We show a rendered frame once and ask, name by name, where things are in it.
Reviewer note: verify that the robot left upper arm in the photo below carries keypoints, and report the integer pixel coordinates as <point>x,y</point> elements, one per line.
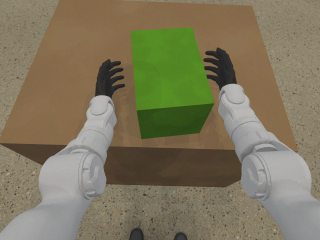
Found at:
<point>68,184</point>

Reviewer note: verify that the left robot foot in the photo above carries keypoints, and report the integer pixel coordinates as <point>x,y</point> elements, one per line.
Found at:
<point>136,234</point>

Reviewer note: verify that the robot right upper arm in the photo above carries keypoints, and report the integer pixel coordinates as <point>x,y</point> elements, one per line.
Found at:
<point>281,182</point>

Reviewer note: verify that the left robot hand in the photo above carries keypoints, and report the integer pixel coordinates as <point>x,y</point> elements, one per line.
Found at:
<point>104,81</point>

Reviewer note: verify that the pedestal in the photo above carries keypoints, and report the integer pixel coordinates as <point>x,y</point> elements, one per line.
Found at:
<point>50,110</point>

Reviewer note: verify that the robot right forearm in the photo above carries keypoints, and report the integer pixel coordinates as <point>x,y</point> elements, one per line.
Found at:
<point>244,128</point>

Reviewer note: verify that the carton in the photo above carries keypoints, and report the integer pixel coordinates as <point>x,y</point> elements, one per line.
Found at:
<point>172,92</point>

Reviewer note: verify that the right robot hand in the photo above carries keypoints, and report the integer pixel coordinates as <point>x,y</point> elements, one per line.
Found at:
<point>225,72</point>

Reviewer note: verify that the robot left forearm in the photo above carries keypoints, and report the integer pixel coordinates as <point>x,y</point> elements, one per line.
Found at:
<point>97,133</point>

